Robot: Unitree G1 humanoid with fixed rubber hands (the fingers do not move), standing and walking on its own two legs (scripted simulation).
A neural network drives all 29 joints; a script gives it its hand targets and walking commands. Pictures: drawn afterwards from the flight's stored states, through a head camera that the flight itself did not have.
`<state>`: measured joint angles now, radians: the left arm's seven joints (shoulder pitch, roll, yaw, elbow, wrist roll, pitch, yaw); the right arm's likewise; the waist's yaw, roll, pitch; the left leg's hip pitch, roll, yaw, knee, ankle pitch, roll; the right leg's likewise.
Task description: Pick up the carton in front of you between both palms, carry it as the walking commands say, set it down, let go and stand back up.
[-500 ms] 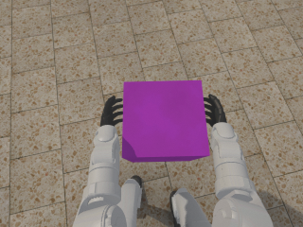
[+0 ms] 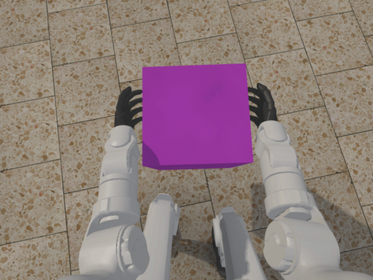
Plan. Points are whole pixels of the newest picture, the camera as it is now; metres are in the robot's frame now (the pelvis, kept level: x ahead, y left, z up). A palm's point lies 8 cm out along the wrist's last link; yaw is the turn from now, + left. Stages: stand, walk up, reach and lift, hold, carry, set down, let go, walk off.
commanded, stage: set down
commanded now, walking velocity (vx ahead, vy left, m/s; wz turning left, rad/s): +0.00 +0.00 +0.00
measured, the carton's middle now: (194, 127) +0.45 +0.04 -0.17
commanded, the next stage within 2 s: none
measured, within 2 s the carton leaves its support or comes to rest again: rests again in 1.54 s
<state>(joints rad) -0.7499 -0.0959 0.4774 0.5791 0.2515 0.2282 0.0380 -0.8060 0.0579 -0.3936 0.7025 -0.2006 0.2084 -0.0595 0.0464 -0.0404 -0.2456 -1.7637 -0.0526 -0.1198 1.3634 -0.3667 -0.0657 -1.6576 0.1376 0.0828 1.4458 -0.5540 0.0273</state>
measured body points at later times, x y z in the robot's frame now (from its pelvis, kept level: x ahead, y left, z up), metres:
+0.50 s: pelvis -0.04 +0.01 -0.12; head +0.28 +0.04 +0.20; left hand +0.45 +0.20 -0.25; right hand +0.50 -0.10 -0.25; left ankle +0.10 +0.14 -0.56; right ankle +0.04 -0.12 -0.56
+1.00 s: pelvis -0.03 +0.00 -0.19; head +0.32 -0.02 +0.08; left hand +0.46 +0.21 -0.35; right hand +0.52 -0.09 -0.37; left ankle +0.10 +0.14 -0.56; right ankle +0.04 -0.12 -0.56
